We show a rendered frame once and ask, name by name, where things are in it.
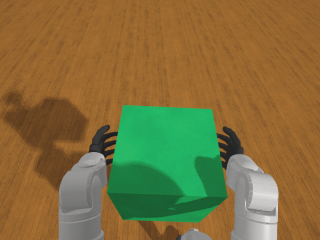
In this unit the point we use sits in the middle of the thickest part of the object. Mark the carton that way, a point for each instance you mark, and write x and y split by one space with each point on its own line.
166 165

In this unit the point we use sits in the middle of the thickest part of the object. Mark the left robot hand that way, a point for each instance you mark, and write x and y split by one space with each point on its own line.
99 145

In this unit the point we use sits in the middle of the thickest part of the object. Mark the robot right thigh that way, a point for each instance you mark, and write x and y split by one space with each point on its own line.
195 235

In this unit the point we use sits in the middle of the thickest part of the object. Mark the robot right shin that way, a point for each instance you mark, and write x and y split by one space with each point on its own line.
192 229

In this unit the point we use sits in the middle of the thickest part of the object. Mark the left robot forearm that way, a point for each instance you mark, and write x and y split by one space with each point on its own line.
80 199

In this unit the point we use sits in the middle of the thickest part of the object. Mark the right robot hand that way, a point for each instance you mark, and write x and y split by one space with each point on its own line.
233 147

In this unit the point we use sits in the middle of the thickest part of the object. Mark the right robot forearm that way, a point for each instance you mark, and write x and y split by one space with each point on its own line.
255 202

